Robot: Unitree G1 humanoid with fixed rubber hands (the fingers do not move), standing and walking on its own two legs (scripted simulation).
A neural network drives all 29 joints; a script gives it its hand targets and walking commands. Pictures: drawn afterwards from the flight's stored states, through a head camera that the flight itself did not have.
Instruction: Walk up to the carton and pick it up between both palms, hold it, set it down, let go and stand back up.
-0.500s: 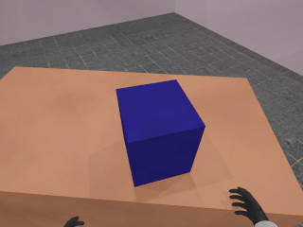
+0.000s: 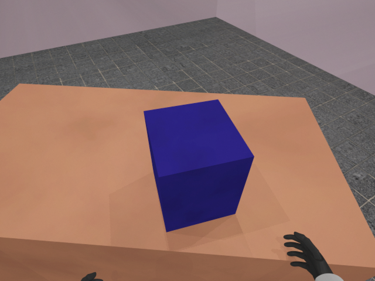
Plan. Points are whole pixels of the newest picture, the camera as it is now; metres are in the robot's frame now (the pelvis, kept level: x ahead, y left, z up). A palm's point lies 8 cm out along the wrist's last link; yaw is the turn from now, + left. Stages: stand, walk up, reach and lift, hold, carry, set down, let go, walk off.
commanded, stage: stand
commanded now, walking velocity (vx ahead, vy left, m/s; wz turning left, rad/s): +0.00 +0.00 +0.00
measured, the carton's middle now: (192, 165) +0.42 +0.03 -0.01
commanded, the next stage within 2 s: none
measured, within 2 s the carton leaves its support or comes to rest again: neither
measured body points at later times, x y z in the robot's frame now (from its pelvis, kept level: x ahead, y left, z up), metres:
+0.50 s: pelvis +0.00 +0.00 +0.00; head -0.01 +0.02 +0.45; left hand +0.11 +0.28 -0.12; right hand +0.20 -0.24 -0.06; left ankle -0.01 +0.12 -0.74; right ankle +0.00 -0.12 -0.74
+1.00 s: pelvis -0.01 +0.00 +0.00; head -0.02 +0.01 +0.45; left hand +0.10 +0.28 -0.12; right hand +0.19 -0.24 -0.06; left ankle -0.01 +0.12 -0.74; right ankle +0.00 -0.12 -0.74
